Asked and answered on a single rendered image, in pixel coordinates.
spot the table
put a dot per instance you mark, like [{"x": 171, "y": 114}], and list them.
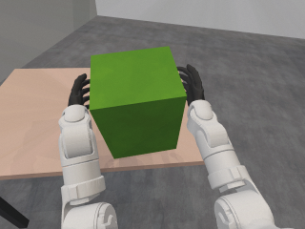
[{"x": 32, "y": 102}]

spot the right robot forearm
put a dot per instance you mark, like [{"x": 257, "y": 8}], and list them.
[{"x": 224, "y": 169}]

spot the left robot hand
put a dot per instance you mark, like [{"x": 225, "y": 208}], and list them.
[{"x": 77, "y": 91}]

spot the robot left upper arm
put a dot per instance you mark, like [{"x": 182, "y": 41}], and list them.
[{"x": 99, "y": 215}]

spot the left robot forearm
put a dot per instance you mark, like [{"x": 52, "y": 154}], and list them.
[{"x": 78, "y": 151}]

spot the carton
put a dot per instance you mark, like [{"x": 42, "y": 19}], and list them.
[{"x": 137, "y": 100}]

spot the robot right upper arm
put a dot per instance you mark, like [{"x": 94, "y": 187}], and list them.
[{"x": 243, "y": 210}]

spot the right robot hand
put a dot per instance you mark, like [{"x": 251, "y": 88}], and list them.
[{"x": 193, "y": 87}]

